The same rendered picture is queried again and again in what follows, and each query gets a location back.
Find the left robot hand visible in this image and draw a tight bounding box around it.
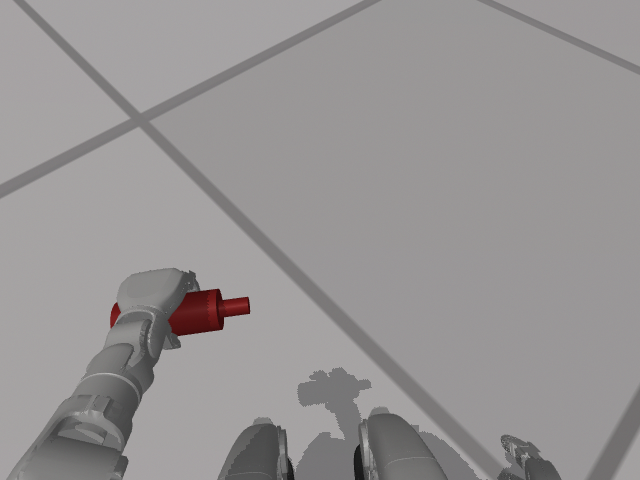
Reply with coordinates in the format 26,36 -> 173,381
117,268 -> 200,350

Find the left robot arm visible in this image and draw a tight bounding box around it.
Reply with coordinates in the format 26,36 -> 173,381
6,306 -> 168,480

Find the right robot hand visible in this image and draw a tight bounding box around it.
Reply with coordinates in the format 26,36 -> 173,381
498,435 -> 561,480

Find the bottle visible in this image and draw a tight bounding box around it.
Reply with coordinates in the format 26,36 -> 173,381
110,289 -> 250,336

